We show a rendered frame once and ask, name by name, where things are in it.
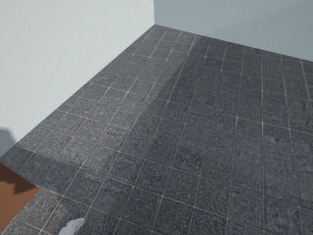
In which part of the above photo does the cabinet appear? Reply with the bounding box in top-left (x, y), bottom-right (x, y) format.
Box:
top-left (0, 162), bottom-right (40, 233)

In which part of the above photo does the left robot hand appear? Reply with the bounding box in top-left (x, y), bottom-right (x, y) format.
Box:
top-left (59, 217), bottom-right (85, 235)

